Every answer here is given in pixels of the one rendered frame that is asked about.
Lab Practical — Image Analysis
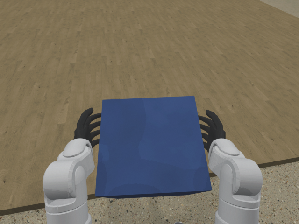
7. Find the left robot hand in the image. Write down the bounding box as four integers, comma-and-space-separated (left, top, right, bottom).
74, 108, 101, 148

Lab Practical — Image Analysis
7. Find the carton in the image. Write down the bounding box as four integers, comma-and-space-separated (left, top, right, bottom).
95, 96, 212, 199

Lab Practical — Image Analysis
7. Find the right robot forearm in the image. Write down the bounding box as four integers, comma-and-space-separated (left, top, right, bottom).
208, 139, 263, 224

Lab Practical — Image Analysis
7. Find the right robot hand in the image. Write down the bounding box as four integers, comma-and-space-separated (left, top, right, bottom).
198, 110, 226, 153

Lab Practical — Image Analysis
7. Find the left robot forearm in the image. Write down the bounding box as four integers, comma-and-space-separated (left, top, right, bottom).
43, 138, 95, 224

